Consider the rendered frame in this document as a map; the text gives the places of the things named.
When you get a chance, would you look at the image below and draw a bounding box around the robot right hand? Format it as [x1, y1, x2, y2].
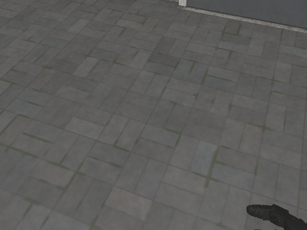
[247, 204, 307, 230]

